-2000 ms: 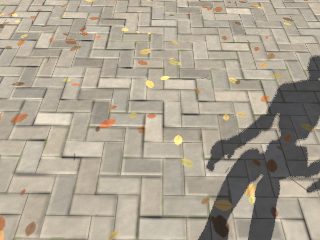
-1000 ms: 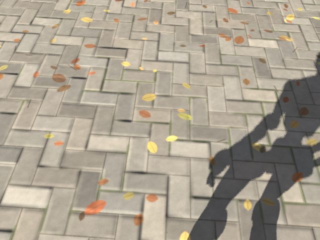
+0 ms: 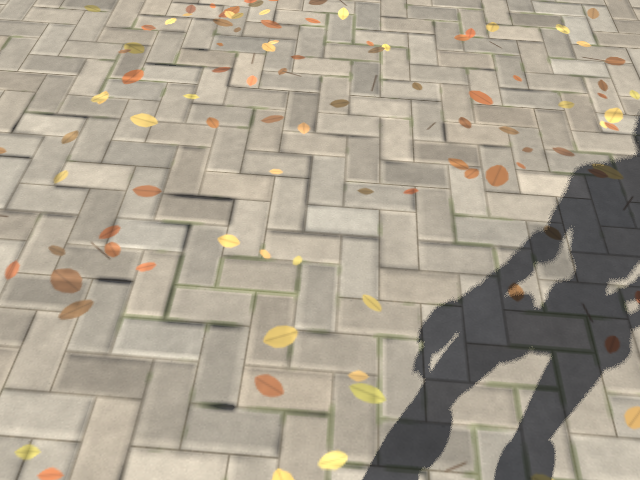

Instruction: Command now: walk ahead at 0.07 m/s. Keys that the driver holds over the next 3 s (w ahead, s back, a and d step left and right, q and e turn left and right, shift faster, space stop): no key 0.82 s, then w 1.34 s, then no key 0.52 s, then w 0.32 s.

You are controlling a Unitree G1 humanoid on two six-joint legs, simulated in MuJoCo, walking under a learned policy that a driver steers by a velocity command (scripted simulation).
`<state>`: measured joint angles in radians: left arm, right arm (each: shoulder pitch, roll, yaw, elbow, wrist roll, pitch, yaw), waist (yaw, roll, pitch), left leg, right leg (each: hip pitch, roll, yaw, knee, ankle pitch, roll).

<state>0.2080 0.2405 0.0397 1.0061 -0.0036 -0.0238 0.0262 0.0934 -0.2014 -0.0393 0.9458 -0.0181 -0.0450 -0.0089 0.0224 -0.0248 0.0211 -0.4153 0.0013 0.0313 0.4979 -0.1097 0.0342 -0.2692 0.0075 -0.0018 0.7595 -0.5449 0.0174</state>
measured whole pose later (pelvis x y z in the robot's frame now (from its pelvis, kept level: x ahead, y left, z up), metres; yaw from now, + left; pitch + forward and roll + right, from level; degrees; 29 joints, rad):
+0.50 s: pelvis +0.05 -0.02 +0.00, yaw +1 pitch -1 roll +0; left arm 0.26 0.19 0.03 1.09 0.00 -0.02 0.03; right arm 0.14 -0.21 -0.05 1.07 0.00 0.00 -0.03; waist 0.01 0.00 0.04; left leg -0.30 0.01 0.01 0.51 -0.19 0.00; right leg -0.15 -0.01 -0.02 0.51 -0.34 0.00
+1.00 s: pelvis +0.08 -0.01 +0.00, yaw +1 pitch -1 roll +0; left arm 0.38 0.20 0.05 1.10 -0.02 -0.04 0.04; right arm 0.19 -0.21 -0.05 1.12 0.02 -0.03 -0.02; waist 0.02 -0.02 -0.01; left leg -0.34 0.01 0.05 0.76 -0.42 0.06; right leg -0.09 -0.02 -0.02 0.51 -0.40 -0.01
